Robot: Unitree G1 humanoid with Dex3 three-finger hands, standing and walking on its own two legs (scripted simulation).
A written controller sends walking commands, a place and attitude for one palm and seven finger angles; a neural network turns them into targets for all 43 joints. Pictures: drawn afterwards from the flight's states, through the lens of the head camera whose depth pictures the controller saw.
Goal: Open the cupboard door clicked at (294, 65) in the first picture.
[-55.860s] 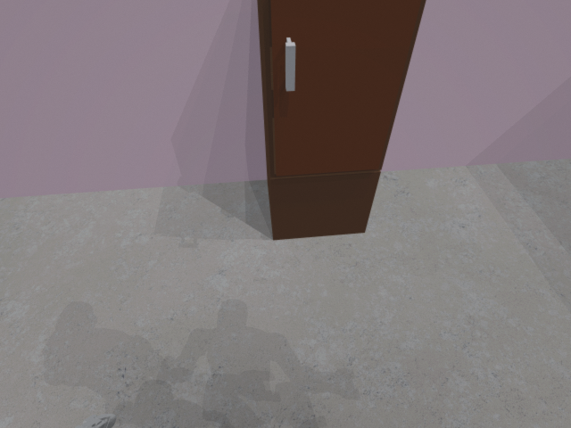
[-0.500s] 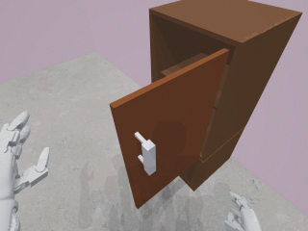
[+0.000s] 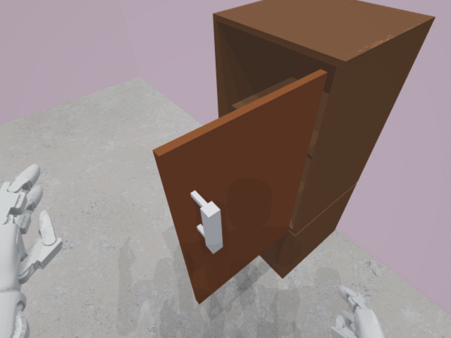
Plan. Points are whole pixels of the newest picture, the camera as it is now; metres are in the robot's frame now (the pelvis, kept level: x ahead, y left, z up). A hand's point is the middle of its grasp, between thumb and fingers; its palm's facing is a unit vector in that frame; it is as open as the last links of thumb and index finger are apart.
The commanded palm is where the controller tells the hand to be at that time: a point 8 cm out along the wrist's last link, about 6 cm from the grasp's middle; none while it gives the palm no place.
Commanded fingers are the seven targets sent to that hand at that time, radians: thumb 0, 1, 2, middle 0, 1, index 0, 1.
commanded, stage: step back with the hand held close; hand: left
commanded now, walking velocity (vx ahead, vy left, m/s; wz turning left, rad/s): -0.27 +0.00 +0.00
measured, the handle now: (205, 221) +0.31 +0.09 +0.05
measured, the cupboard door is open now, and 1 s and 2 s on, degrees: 90 90 90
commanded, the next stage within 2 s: stop stepping back and stand still in 1.30 s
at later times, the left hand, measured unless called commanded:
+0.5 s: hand (30, 267) +0.15 +0.28 +0.15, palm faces +0.35 -0.78 -0.51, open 7.4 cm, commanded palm +0.09 +0.32 +0.17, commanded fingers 0.00 0.90 0.90 -0.20 -0.30 -0.20 -0.30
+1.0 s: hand out of the picture +0.08 +0.29 +0.16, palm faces +0.45 -0.75 -0.49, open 7.4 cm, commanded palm +0.01 +0.32 +0.17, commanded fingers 0.00 0.90 0.90 -0.20 -0.30 -0.20 -0.30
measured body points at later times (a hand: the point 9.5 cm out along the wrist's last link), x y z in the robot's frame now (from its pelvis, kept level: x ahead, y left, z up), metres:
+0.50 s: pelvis -0.06 +0.02 -0.01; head -0.03 +0.02 +0.44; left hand +0.13 +0.31 +0.18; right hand +0.11 -0.23 -0.09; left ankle -0.01 +0.11 -0.75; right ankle -0.02 -0.11 -0.74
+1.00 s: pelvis -0.13 +0.02 -0.02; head -0.09 +0.04 +0.43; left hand +0.05 +0.33 +0.18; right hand +0.05 -0.20 -0.10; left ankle -0.01 +0.11 -0.74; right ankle -0.16 -0.10 -0.75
